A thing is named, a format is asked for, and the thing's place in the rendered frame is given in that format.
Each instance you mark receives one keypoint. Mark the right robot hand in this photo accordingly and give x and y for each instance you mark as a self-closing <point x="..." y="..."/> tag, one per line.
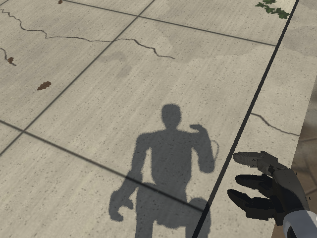
<point x="283" y="190"/>

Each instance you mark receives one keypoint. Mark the robot right forearm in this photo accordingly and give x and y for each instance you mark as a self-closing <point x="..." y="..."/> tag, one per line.
<point x="300" y="224"/>

